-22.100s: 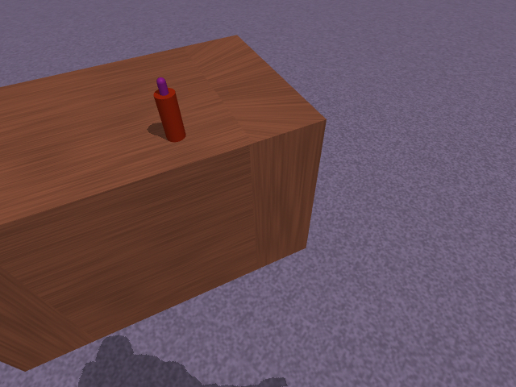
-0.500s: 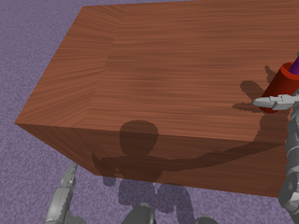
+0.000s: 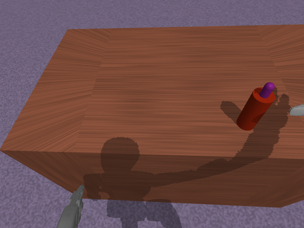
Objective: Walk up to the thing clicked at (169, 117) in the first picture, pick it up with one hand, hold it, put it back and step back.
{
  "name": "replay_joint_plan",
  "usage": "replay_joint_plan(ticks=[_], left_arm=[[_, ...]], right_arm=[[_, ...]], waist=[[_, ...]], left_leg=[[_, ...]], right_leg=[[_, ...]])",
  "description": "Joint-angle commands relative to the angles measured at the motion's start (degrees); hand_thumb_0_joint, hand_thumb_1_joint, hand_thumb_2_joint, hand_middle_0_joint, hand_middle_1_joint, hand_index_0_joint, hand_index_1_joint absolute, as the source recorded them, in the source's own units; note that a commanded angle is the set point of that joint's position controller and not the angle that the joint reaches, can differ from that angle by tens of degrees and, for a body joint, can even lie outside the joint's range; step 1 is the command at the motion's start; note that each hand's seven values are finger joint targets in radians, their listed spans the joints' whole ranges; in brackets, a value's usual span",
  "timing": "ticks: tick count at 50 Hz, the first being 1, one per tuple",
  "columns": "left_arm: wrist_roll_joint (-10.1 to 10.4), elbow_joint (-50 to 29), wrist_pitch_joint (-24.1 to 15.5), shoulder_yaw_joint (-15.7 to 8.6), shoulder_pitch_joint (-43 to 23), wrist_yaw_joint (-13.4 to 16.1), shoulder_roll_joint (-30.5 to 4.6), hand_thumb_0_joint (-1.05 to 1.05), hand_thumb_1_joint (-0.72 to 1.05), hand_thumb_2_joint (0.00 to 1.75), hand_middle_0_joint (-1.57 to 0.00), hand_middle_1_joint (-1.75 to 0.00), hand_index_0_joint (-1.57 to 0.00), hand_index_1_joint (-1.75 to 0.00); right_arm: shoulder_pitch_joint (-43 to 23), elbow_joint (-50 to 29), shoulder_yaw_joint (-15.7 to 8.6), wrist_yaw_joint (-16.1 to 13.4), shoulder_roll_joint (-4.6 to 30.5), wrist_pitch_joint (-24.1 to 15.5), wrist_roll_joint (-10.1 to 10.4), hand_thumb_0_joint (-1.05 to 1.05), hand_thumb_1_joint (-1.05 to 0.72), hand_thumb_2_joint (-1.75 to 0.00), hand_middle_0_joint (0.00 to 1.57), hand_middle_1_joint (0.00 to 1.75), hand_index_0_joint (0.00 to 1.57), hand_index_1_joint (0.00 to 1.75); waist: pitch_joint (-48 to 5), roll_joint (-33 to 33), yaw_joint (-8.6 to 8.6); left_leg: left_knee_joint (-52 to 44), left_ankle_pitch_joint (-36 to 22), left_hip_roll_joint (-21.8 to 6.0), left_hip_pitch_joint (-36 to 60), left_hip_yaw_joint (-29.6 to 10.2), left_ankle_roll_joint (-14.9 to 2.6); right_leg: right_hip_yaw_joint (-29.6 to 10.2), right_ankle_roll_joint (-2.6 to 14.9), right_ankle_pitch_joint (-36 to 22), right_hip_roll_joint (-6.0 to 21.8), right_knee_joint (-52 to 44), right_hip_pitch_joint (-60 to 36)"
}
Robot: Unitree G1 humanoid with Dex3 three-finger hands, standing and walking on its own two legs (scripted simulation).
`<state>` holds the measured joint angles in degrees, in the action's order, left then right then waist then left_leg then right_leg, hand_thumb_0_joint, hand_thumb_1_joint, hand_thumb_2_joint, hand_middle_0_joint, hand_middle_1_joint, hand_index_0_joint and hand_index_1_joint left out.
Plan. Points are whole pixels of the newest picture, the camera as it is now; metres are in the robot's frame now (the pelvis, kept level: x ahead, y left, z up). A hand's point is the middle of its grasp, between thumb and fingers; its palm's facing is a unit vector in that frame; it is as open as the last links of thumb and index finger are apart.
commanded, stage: sink last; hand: right
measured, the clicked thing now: (256, 106) +0.45 -0.23 +0.04
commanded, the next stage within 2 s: home in 1.06 s
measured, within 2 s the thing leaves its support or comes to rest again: neither
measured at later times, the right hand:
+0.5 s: hand out of the picture +0.27 -0.30 +0.10, palm faces +0.37 +0.85 -0.37, open 17.5 cm
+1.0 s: hand out of the picture +0.16 -0.26 +0.11, palm faces +0.41 +0.81 -0.43, open 17.5 cm
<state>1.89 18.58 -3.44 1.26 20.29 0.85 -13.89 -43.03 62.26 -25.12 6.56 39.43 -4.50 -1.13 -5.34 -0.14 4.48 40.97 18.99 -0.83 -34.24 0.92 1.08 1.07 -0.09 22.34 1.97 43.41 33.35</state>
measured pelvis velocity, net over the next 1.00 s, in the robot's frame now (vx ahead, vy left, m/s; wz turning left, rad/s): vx -0.01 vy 0.02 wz -0.05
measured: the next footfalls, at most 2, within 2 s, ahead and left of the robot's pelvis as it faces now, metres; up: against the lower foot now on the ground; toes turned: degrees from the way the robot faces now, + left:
none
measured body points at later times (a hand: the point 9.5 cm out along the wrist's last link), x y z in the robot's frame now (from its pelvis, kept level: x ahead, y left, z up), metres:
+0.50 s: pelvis +0.02 +0.00 +0.02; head +0.04 +0.01 +0.47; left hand +0.17 +0.25 -0.07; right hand +0.25 -0.34 +0.12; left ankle +0.01 +0.13 -0.71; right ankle -0.02 -0.12 -0.71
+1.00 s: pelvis -0.01 +0.02 +0.02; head +0.00 +0.05 +0.47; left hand +0.16 +0.29 -0.06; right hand +0.14 -0.30 +0.14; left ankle +0.01 +0.13 -0.71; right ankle -0.02 -0.12 -0.71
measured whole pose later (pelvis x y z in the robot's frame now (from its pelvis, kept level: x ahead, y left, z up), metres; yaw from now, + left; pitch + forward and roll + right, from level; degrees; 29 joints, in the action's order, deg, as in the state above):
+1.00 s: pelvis -0.01 +0.02 +0.02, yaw -3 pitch -1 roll -1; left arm 1.1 30.7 -4.2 -8.1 17.5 5.0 -13.3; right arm 27.1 -8.9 -18.7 -2.4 18.4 -8.0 3.5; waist 1.2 -2.4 -3.1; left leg 31.3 16.1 -1.7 -14.1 3.3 -0.4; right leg -0.9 -1.6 15.9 1.0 29.2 12.1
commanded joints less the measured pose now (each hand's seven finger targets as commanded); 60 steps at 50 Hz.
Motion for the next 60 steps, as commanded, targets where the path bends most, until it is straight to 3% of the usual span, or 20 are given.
replay_joint_plan(ticks=[1,3,5,8,12,13,16,17,23,25,28,29,31,37,41,45,48,51,58,60], left_arm=[[0.6,-6.3,-2.2,-4.5,-1.7,0.4,-8.9,0.0,-0.53,0.06,-0.05,-0.05,-0.05,-0.05],[0.8,-8.8,-2.7,-4.2,-5.4,0.5,-8.8,0.0,-0.54,0.06,-0.05,-0.05,-0.05,-0.05],[0.9,-7.7,-2.8,-4.6,-4.2,0.7,-9.1,0.0,-0.54,0.07,-0.05,-0.04,-0.05,-0.05],[0.8,-7.0,-2.8,-5.7,-1.7,0.8,-9.4,0.0,-0.54,0.06,-0.05,-0.04,-0.05,-0.04],[1.6,-3.7,-2.1,-4.5,2.5,-0.2,-6.4,0.0,-0.54,0.06,-0.05,-0.04,-0.05,-0.04],[1.6,-1.5,-1.8,-6.9,3.3,-0.1,-7.9,0.0,-0.54,0.06,-0.05,-0.04,-0.05,-0.04],[1.8,-0.5,-1.2,-8.1,1.1,-0.5,-8.1,0.0,-0.55,0.06,-0.06,-0.04,-0.05,-0.05],[1.8,0.4,-0.8,-11.1,0.7,-0.1,-10.7,0.0,-0.54,0.06,-0.05,-0.04,-0.05,-0.05],[1.2,-3.6,-0.1,-13.0,-5.5,2.6,-11.3,0.0,-0.54,0.06,-0.05,-0.04,-0.05,-0.04],[1.0,-5.2,-0.3,-9.7,-7.8,3.2,-7.3,0.0,-0.53,0.05,-0.05,-0.04,-0.05,-0.04],[0.7,-2.4,0.0,-7.9,-3.1,3.6,-3.9,0.0,-0.51,0.04,-0.05,-0.05,-0.05,-0.04],[0.7,-1.7,0.1,-7.6,-1.4,3.5,-3.4,0.0,-0.51,0.04,-0.05,-0.05,-0.06,-0.04],[0.6,-1.3,-0.3,-7.7,-1.3,3.1,-3.1,0.0,-0.5,0.03,-0.05,-0.05,-0.06,-0.04],[0.1,-2.5,-1.7,-13.8,-4.0,4.2,-8.6,0.0,-0.51,0.04,-0.05,-0.06,-0.06,-0.05],[-0.3,0.9,-2.7,-13.8,-5.4,4.6,-7.3,0.0,-0.51,0.03,-0.05,-0.05,-0.06,-0.04],[-0.6,2.2,-3.6,-11.0,-7.9,4.4,-4.3,0.0,-0.52,0.04,-0.05,-0.05,-0.06,-0.04],[-0.8,2.5,-4.6,-10.2,-8.4,4.4,-4.4,0.0,-0.52,0.04,-0.05,-0.05,-0.05,-0.04],[-0.9,3.6,-4.9,-9.4,-9.5,4.5,-4.1,0.0,-0.52,0.05,-0.05,-0.04,-0.05,-0.05],[-0.9,3.5,-5.7,-11.7,-7.6,4.2,-7.1,0.0,-0.5,0.07,-0.05,-0.05,-0.05,-0.05],[-0.7,3.6,-5.7,-11.4,-6.8,3.9,-6.6,0.0,-0.34,0.23,-0.12,-0.16,-0.12,-0.16]], right_arm=[[-21.2,-15.5,-3.8,-5.2,24.1,-3.0,-0.9,0.0,0.59,-0.04,0.06,0.05,0.05,0.05],[-20.9,-18.0,-3.3,-6.5,22.2,-3.3,-0.8,0.0,0.58,-0.04,0.06,0.05,0.05,0.05],[-13.5,-17.1,-3.8,-7.7,21.1,-2.9,-0.7,0.0,0.57,-0.05,0.06,0.05,0.05,0.05],[-4.6,-20.2,0.5,-7.6,12.2,-2.1,0.5,0.0,0.57,-0.05,0.06,0.05,0.05,0.05],[10.4,-35.4,0.9,-7.2,8.4,-0.5,2.9,0.0,0.54,-0.05,0.06,0.05,0.05,0.05],[13.7,-39.8,0.8,-7.2,7.6,-0.2,3.5,0.0,0.54,-0.05,0.06,0.05,0.05,0.05],[22.7,-55.7,1.0,-7.3,4.4,0.6,4.8,0.0,0.53,-0.05,0.06,0.05,0.05,0.05],[26.1,-60.3,-1.9,-7.8,6.9,0.8,4.9,0.0,0.55,-0.05,0.06,0.05,0.05,0.05],[43.5,-79.5,-1.6,-10.3,0.0,0.8,5.6,0.0,0.59,-0.04,0.05,0.06,0.05,0.06],[48.7,-83.3,-0.3,-10.9,-3.3,0.1,5.6,0.0,0.58,-0.04,0.05,0.06,0.05,0.06],[60.0,-83.2,3.8,-10.5,-10.1,-0.5,5.4,0.0,0.58,-0.04,0.05,0.06,0.05,0.06],[61.3,-84.5,3.1,-10.3,-10.2,-1.0,5.5,0.0,0.59,-0.04,0.05,0.06,0.05,0.06],[65.8,-87.4,6.0,-9.6,-13.2,-1.5,5.6,0.0,0.59,-0.04,0.05,0.06,0.05,0.06],[65.6,-90.6,2.7,-9.8,-10.6,-3.2,5.5,0.0,0.55,-0.05,0.05,0.06,0.05,0.06],[66.5,-86.8,1.3,-10.2,-10.8,-4.5,5.2,0.0,0.56,-0.05,0.05,0.06,0.05,0.06],[67.3,-83.7,-0.1,-10.2,-9.6,-6.8,4.7,0.0,0.57,-0.05,0.05,0.06,0.05,0.06],[65.8,-83.6,-1.0,-10.3,-9.1,-8.4,4.8,0.0,0.57,-0.05,0.05,0.06,0.05,0.06],[65.5,-81.7,0.9,-10.1,-10.6,-9.6,4.6,0.0,0.56,-0.05,0.05,0.06,0.05,0.06],[65.8,-77.9,-1.1,-9.5,-9.3,-11.9,4.7,0.0,0.5,-0.06,0.05,0.06,0.05,0.06],[66.2,-75.4,-0.8,-9.4,-9.7,-11.8,4.7,0.0,0.55,-0.06,0.05,0.05,0.05,0.05]], waist=[[-23.6,-8.9,-2.61],[-27.2,-9.0,-2.94],[-25.1,-9.0,-3.83],[-22.2,-8.6,-3.25],[-16.9,-9.8,-5.57],[-15.5,-10.3,-5.39],[-13.6,-10.3,-6.03],[-13.7,-9.9,-6.3],[-9.4,-4.4,-6.12],[-6.6,-3.8,-7.21],[-1.4,-1.9,-6.28],[-0.5,-2.6,-6.37],[1.5,-2.6,-6.13],[2.8,-1.0,-4.62],[5.0,0.5,-6.25],[3.7,1.1,-8.04],[1.5,-1.0,-8.2],[3.3,0.0,-7.57],[4.0,2.0,-7.01],[5.0,1.5,-7.06]], left_leg=[[-4.3,-20.8,1.3,13.7,1.4,-2.07],[-4.6,-22.9,1.2,16.0,1.3,-2.2],[-4.8,-23.7,1.4,17.1,2.0,-2.5],[-6.0,-23.9,1.8,15.1,2.4,-2.7],[-7.2,-22.9,2.3,15.4,3.3,-3.04],[-7.6,-22.5,2.3,15.4,3.3,-3.13],[-8.4,-22.2,2.5,16.7,3.8,-3.24],[-8.8,-22.4,2.4,17.6,3.7,-3.18],[-10.4,-23.3,1.3,23.9,3.3,-2.46],[-11.8,-20.1,0.5,24.7,2.7,-1.8],[-12.9,-17.2,0.4,22.8,3.0,-1.36],[-13.2,-16.5,0.3,22.6,3.0,-1.28],[-13.5,-15.0,0.3,21.4,3.2,-1.12],[-15.3,-10.2,-0.3,19.7,2.9,-0.72],[-16.6,-4.9,-0.6,19.4,3.0,-0.83],[-17.7,-4.9,-1.8,21.1,1.5,-0.55],[-17.2,-7.5,-1.3,23.1,2.0,-0.78],[-18.2,-6.8,-1.5,22.8,1.7,-0.74],[-19.9,-6.8,-1.4,23.0,2.0,-0.61],[-19.9,-7.7,-1.0,23.4,2.6,-0.75]], right_leg=[[0.1,-0.72,-26.6,-1.4,-5.5,-15.1],[0.1,-0.81,-29.6,-1.1,-5.3,-17.6],[0.0,-1.17,-31.3,-0.9,-6.1,-17.3],[-0.2,-1.12,-35.0,-0.3,-6.7,-20.6],[-0.2,-1.5,-38.1,0.2,-8.4,-21.3],[-0.2,-1.53,-37.8,0.2,-9.1,-21.5],[-0.5,-1.78,-39.6,0.7,-10.3,-22.9],[-0.4,-1.57,-39.2,0.6,-10.8,-23.4],[0.1,-0.42,-30.3,-0.6,-13.8,-22.2],[0.8,0.28,-24.2,-1.4,-14.3,-20.7],[1.2,0.72,-20.7,-1.6,-15.6,-19.9],[1.3,0.76,-20.1,-1.8,-15.7,-19.7],[1.5,0.94,-18.4,-1.9,-16.4,-19.6],[0.8,1.58,-12.9,-2.5,-17.7,-20.5],[0.3,1.65,-8.8,-2.7,-18.7,-19.8],[1.1,1.44,-10.4,-3.6,-17.7,-19.5],[0.8,1.39,-12.3,-3.3,-18.7,-20.7],[0.9,1.39,-11.9,-3.3,-19.2,-20.7],[1.0,1.49,-12.2,-3.4,-20.6,-22.5],[0.9,1.56,-12.5,-3.2,-21.6,-22.5]])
